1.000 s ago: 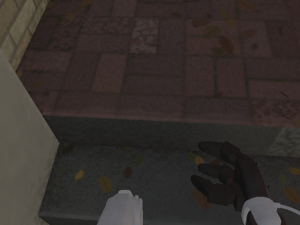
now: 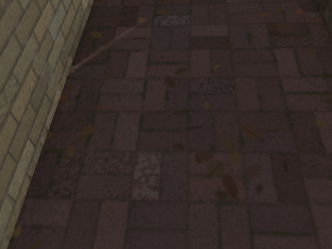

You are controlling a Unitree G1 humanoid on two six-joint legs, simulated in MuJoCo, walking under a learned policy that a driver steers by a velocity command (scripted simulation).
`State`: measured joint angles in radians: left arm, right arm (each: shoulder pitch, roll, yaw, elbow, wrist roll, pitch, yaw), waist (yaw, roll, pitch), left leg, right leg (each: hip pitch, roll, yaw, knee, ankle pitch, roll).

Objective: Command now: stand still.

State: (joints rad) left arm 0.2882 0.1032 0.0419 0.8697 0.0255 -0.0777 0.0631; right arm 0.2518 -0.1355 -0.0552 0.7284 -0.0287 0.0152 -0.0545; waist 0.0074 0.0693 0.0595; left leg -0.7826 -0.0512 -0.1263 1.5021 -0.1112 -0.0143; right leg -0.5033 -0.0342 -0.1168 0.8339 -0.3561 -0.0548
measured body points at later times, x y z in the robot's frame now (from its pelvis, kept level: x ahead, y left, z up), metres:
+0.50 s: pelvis +0.07 +0.01 +0.04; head +0.07 +0.02 +0.49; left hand +0.11 +0.23 -0.10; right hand +0.12 -0.20 -0.10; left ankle +0.10 +0.13 -0.70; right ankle +0.06 -0.10 -0.70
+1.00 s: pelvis +0.08 +0.00 +0.05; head +0.08 +0.00 +0.49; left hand +0.10 +0.22 -0.11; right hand +0.08 -0.21 -0.11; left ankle +0.10 +0.13 -0.70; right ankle +0.06 -0.10 -0.70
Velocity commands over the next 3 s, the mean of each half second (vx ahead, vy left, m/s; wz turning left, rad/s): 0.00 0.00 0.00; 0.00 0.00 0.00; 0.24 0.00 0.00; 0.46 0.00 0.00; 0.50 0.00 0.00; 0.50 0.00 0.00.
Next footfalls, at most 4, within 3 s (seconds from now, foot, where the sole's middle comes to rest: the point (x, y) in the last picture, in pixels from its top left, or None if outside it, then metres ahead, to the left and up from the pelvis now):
0.12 left None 0.14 0.13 -0.74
1.72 right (233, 233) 0.43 -0.14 -0.55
2.30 left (196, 149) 0.75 -0.04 -0.55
2.80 right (233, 85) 1.09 -0.23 -0.55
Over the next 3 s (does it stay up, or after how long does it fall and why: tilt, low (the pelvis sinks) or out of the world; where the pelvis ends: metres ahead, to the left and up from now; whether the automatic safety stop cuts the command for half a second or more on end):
stays up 1.02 -0.16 0.23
